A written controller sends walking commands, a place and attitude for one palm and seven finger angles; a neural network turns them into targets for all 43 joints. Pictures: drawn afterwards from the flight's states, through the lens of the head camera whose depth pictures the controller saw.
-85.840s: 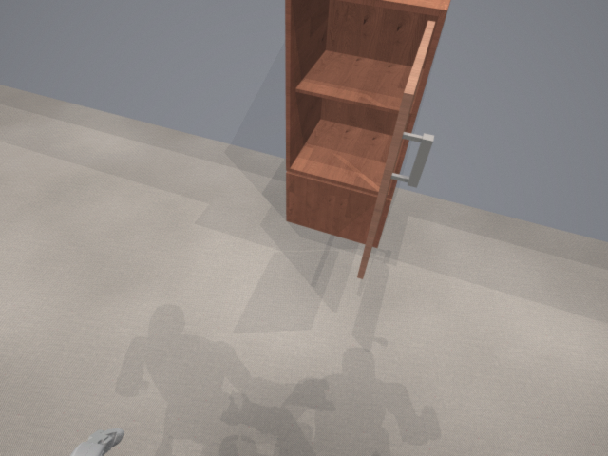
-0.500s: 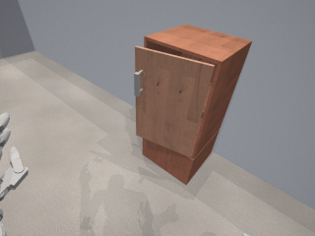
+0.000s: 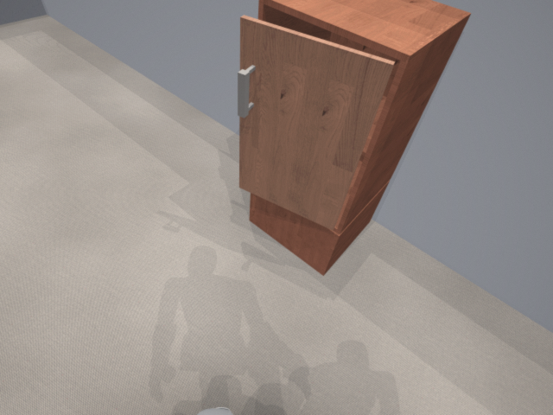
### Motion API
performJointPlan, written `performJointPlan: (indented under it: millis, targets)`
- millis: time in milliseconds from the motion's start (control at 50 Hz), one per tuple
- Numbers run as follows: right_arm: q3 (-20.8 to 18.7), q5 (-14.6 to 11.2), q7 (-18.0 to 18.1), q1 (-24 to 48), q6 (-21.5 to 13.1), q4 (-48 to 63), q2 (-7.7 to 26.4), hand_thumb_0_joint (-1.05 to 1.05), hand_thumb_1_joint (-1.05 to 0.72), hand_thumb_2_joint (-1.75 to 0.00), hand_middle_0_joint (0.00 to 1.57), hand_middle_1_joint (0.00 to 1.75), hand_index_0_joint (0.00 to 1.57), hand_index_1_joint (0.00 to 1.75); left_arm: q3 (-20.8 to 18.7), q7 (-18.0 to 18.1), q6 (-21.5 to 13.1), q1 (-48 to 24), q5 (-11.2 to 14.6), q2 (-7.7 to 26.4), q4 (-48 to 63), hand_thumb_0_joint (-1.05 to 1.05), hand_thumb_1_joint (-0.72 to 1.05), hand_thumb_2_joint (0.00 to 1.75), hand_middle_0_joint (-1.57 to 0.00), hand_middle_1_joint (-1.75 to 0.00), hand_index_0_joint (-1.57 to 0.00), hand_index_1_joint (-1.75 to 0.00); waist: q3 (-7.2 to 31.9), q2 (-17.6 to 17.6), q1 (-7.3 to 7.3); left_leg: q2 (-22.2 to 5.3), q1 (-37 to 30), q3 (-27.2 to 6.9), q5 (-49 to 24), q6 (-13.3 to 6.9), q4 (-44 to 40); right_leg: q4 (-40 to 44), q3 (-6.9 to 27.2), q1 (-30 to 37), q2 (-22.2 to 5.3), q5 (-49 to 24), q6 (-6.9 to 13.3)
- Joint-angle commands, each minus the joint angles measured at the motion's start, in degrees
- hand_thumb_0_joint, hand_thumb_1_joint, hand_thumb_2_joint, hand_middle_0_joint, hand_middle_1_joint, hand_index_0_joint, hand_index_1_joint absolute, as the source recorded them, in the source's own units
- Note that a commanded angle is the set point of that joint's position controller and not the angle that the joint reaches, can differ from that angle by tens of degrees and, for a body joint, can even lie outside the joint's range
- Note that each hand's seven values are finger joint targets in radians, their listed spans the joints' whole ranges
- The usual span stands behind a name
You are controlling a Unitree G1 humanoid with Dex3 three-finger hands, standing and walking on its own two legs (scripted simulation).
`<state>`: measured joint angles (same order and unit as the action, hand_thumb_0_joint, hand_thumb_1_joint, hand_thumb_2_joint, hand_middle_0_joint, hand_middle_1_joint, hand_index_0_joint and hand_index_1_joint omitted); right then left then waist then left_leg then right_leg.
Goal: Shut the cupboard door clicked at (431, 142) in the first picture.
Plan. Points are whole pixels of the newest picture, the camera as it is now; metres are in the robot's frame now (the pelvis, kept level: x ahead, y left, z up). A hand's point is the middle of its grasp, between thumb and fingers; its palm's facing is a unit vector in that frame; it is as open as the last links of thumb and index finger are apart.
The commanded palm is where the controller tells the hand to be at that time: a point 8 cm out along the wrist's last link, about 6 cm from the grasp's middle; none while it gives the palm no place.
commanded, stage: let the arm hang, fingers relaxed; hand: left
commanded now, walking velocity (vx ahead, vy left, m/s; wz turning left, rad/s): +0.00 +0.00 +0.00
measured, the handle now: (247, 91) +0.88 +0.12 -0.01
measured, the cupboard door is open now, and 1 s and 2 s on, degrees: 12 12 12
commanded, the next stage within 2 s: look to check the result in 0.68 s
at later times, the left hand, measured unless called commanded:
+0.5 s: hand out of the picture -0.02 +0.16 -0.17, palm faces +0.00 -0.98 -0.17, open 7.3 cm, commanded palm none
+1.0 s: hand out of the picture -0.03 +0.15 -0.17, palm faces +0.01 -0.99 -0.15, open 7.3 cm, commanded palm none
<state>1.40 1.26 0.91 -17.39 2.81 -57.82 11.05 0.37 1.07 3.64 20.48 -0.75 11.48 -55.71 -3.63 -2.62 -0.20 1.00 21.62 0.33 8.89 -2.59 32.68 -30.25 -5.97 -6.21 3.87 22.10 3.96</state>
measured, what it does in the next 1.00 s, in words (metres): stands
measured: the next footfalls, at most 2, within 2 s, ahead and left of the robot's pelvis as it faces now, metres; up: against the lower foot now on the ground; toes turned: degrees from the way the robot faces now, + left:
none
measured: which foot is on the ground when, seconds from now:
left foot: down 0.00-1.00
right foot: down 0.00-1.00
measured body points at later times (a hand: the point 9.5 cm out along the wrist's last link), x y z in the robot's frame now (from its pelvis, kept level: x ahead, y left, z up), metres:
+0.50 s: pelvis +0.02 -0.01 +0.01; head +0.00 +0.00 +0.46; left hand -0.01 +0.21 -0.15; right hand +0.01 -0.22 -0.15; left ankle +0.10 +0.09 -0.73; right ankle -0.06 -0.07 -0.73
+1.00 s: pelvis +0.03 +0.00 +0.01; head +0.04 +0.00 +0.46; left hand -0.03 +0.20 -0.15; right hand -0.01 -0.21 -0.15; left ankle +0.10 +0.09 -0.73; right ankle -0.06 -0.07 -0.73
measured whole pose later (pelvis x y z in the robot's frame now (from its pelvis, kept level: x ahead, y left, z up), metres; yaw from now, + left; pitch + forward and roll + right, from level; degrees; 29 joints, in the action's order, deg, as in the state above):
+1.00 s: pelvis +0.03 +0.00 +0.01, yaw -2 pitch -2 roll +0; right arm 1.2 0.5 2.8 -18.1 0.6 -66.5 5.7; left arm 0.0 3.1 0.3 22.5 -0.4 6.1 -66.2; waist -2.9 -0.8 -0.4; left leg 0.8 15.4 2.7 8.7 -2.2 26.3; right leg -21.0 -3.0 0.5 3.8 19.4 3.8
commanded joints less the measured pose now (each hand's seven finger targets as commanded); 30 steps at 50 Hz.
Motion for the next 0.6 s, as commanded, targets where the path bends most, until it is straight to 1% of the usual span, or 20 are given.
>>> performJointPlan:
  millis: [0, 20, 40, 60, 100, 160, 220, 240, 260, 280, 320, 340, 360, 380, 420, 440, 500, 520, 540, 580]
  targets:
    - [-2.3, 0.0, 1.2, 2.1, -1.7, 2.1, 7.6, 0.0, -0.9, -0.9, 0.2, 0.3, 0.2, 0.3, -1.8, 0.0, -2.7, 3.8, 0.1, 5.4, -1.8, 0.0, 0.9, 0.9, -0.2, -0.3, -0.2, -0.3, 0.4, 12.5, 0.81, -7.5, -3.1, -12.9, 14.0, -1.0, -16.3, 10.1, 9.0, -3.7, -7.7, 0.1, 0.8]
    - [-2.5, -0.1, 1.3, 1.4, -1.8, 1.5, 7.6, 0.0, -0.9, -0.9, 0.2, 0.3, 0.2, 0.3, -1.7, 0.0, -2.9, 4.6, 0.1, 5.1, -3.0, 0.0, 0.9, 0.9, -0.2, -0.3, -0.2, -0.3, 1.2, 10.7, 0.61, -7.2, -4.2, -12.4, 13.6, -0.8, -16.3, 10.8, 9.3, -3.5, -7.7, 0.1, 1.1]
    - [-2.7, -0.2, 1.4, 1.0, -1.9, 1.0, 7.7, 0.0, -0.9, -0.9, 0.2, 0.3, 0.2, 0.3, -1.8, 0.0, -3.1, 4.9, 0.1, 5.1, -4.0, 0.0, 0.9, 0.9, -0.2, -0.3, -0.2, -0.3, 1.4, 8.3, 0.57, -7.2, -5.8, -11.8, 11.6, -0.8, -15.9, 11.7, 9.1, -3.9, -7.9, -0.4, 1.2]
    - [-2.7, -0.3, 1.5, 0.3, -2.1, 0.2, 7.4, 0.0, -0.9, -0.9, 0.2, 0.3, 0.2, 0.3, -1.7, 0.0, -3.4, 5.3, 0.1, 4.7, -5.0, 0.0, 0.9, 0.9, -0.2, -0.3, -0.2, -0.3, 2.7, 6.2, 0.27, -7.1, -7.3, -11.0, 9.4, -0.7, -15.2, 12.5, 9.4, -3.6, -8.3, -1.1, 1.2]
    - [-2.7, -0.4, 1.6, -0.6, -2.3, -1.2, 7.0, 0.0, -0.9, -0.9, 0.2, 0.3, 0.2, 0.3, -1.4, 0.2, -3.7, 5.5, 0.1, 4.2, -6.6, 0.0, 0.9, 0.9, -0.2, -0.3, -0.2, -0.3, 3.0, 3.4, -0.26, -6.8, -10.5, -9.7, 5.9, -0.5, -14.0, 13.6, 9.6, -5.4, -8.8, -1.7, 1.2]
    - [-2.7, -0.6, 1.6, -1.2, -2.4, -3.0, 6.2, 0.0, -0.9, -0.9, 0.2, 0.3, 0.2, 0.3, -1.3, 0.5, -4.1, 5.9, 0.0, 3.6, -8.2, 0.0, 0.9, 0.9, -0.2, -0.3, -0.2, -0.3, 0.9, 0.6, -0.68, -6.8, -12.5, -8.1, 1.8, -0.6, -12.9, 15.2, 9.6, -7.7, -9.3, -2.7, 1.0]
    - [-2.6, -0.7, 1.7, -1.4, -2.4, -4.3, 5.8, 0.0, -0.9, -0.9, 0.2, 0.3, 0.2, 0.3, -1.0, 0.9, -4.2, 6.4, 0.1, 2.9, -9.3, 0.0, 0.9, 0.9, -0.2, -0.3, -0.2, -0.3, -1.7, -1.2, -0.79, -6.8, -13.3, -7.1, -0.6, -0.7, -12.2, 15.9, 9.7, -9.3, -9.7, -3.7, 0.6]
    - [-2.5, -0.8, 1.7, -1.5, -2.5, -4.7, 5.4, 0.0, -0.9, -0.9, 0.2, 0.3, 0.2, 0.3, -1.0, 1.0, -4.2, 6.9, 0.1, 2.8, -9.5, 0.0, 0.9, 0.9, -0.2, -0.3, -0.2, -0.3, -1.4, 0.0, -0.65, -6.9, -13.7, -6.5, -2.1, -0.7, -11.8, 15.9, 9.7, -9.0, -9.9, -4.5, 0.5]
    - [-2.3, -0.7, 1.7, -1.7, -2.4, -5.1, 4.6, 0.0, -0.9, -0.9, 0.2, 0.3, 0.2, 0.3, -0.8, 1.1, -4.1, 6.8, 0.1, 2.6, -9.9, 0.0, 0.9, 0.9, -0.2, -0.3, -0.2, -0.3, -2.4, 0.1, -0.77, -6.8, -13.2, -6.5, -2.2, -0.6, -12.1, 15.8, 9.7, -9.1, -9.8, -4.8, 0.4]
    - [-2.1, -0.7, 1.7, -1.8, -2.4, -5.4, 4.2, 0.0, -0.9, -0.9, 0.2, 0.3, 0.2, 0.3, -0.8, 1.2, -4.0, 7.1, 0.1, 2.3, -9.9, 0.0, 0.9, 0.9, -0.2, -0.3, -0.2, -0.3, -3.4, 0.7, -0.59, -6.7, -12.5, -6.4, -2.0, -0.7, -12.3, 15.7, 9.7, -9.1, -9.8, -4.8, 0.3]
    - [-2.0, -0.7, 1.6, -1.6, -2.3, -6.0, 3.9, 0.0, -0.9, -0.9, 0.2, 0.3, 0.2, 0.3, -0.7, 1.3, -4.0, 7.8, 0.1, 2.0, -10.4, 0.0, 0.9, 0.9, -0.2, -0.3, -0.2, -0.3, -5.1, -0.2, -0.43, -6.5, -12.1, -6.0, -1.8, -0.6, -12.2, 16.2, 9.9, -9.7, -9.9, -4.4, 0.1]
    - [-2.0, -0.7, 1.6, -2.0, -2.3, -6.0, 4.0, 0.0, -0.9, -0.9, 0.2, 0.3, 0.2, 0.3, -0.8, 1.4, -4.0, 7.8, 0.0, 2.4, -10.2, 0.0, 0.9, 0.9, -0.2, -0.3, -0.2, -0.3, -4.8, -0.1, -0.4, -6.7, -12.1, -5.9, -3.0, -0.6, -11.9, 16.1, 9.6, -9.3, -9.9, -5.1, 0.1]
    - [-1.8, -0.6, 1.6, -2.0, -2.4, -6.3, 3.3, 0.0, -0.9, -0.9, 0.2, 0.3, 0.2, 0.3, -0.7, 1.4, -4.0, 7.7, 0.1, 1.9, -10.3, 0.0, 0.9, 0.9, -0.2, -0.3, -0.2, -0.3, -5.2, 0.4, -0.36, -6.6, -11.7, -5.7, -3.5, -0.6, -11.8, 16.0, 9.6, -8.9, -10.1, -6.0, -0.1]
    - [-1.6, -0.6, 1.6, -2.2, -2.4, -6.6, 2.8, 0.0, -0.9, -0.9, 0.2, 0.3, 0.2, 0.3, -0.6, 1.5, -3.9, 7.8, 0.2, 1.5, -10.4, 0.0, 0.9, 0.9, -0.2, -0.3, -0.2, -0.3, -4.7, 0.9, -0.32, -6.5, -11.8, -5.5, -3.6, -0.5, -11.8, 15.9, 9.8, -8.4, -10.1, -6.2, -0.1]
    - [-1.5, -0.5, 1.6, -2.3, -2.3, -6.8, 2.4, 0.0, -0.9, -0.9, 0.2, 0.3, 0.2, 0.3, -0.6, 1.5, -3.9, 7.6, 0.2, 1.2, -10.3, 0.0, 0.9, 0.9, -0.2, -0.3, -0.2, -0.3, -5.6, 2.0, -0.31, -6.3, -11.4, -5.4, -3.0, -0.3, -11.8, 16.0, 10.0, -8.7, -10.1, -5.7, -0.1]
    - [-1.4, -0.6, 1.6, -2.3, -2.3, -6.8, 2.5, 0.0, -0.9, -0.9, 0.2, 0.3, 0.2, 0.3, -0.7, 1.6, -3.9, 7.9, 0.1, 1.6, -10.2, 0.0, 0.9, 0.9, -0.2, -0.3, -0.2, -0.3, -5.9, 2.1, 0.0, -6.4, -11.1, -5.3, -3.9, -0.4, -11.7, 16.0, 9.7, -8.4, -10.0, -6.5, -0.4]
    - [-1.3, -0.4, 1.7, -2.6, -2.4, -7.0, 1.5, 0.0, -0.9, -0.9, 0.2, 0.3, 0.2, 0.3, -0.7, 1.6, -3.9, 7.4, 0.3, 0.9, -10.1, 0.0, 0.9, 0.9, -0.2, -0.3, -0.2, -0.3, -5.5, 3.8, -0.01, -6.1, -10.2, -5.3, -4.2, -0.3, -11.4, 15.8, 10.0, -7.0, -10.2, -7.7, -0.5]
    - [-1.3, -0.4, 1.8, -2.7, -2.5, -7.0, 1.4, 0.0, -0.9, -0.9, 0.2, 0.3, 0.2, 0.3, -0.8, 1.6, -3.9, 7.4, 0.3, 0.8, -10.1, 0.0, 0.9, 0.9, -0.2, -0.3, -0.2, -0.3, -4.8, 3.7, -0.02, -6.1, -10.5, -5.2, -4.9, -0.2, -11.2, 15.7, 9.9, -6.4, -10.3, -8.6, -0.4]
    - [-1.3, -0.5, 1.8, -2.9, -2.5, -6.9, 1.7, 0.0, -0.9, -0.9, 0.2, 0.3, 0.2, 0.3, -0.8, 1.8, -3.9, 7.5, 0.3, 1.0, -9.9, 0.0, 0.9, 0.9, -0.2, -0.3, -0.2, -0.3, -4.7, 2.4, 0.19, -6.3, -10.8, -5.1, -5.9, -0.3, -10.7, 15.7, 9.6, -6.2, -10.0, -9.9, -0.8]
    - [-1.3, -0.4, 1.9, -3.3, -2.7, -7.0, 1.2, 0.0, -0.9, -0.9, 0.2, 0.3, 0.2, 0.3, -0.9, 1.8, -4.1, 7.0, 0.3, 0.4, -9.9, 0.0, 0.9, 0.9, -0.2, -0.3, -0.2, -0.3, -3.8, 2.5, 0.0, -6.2, -10.5, -4.8, -7.2, -0.3, -10.1, 15.6, 9.6, -4.8, -10.4, -12.6, -1.1]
